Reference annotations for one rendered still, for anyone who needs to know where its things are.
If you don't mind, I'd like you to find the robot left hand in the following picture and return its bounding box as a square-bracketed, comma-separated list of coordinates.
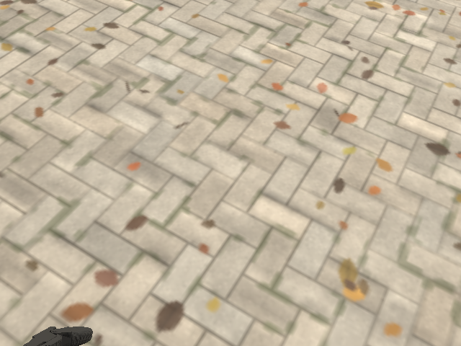
[23, 327, 93, 346]

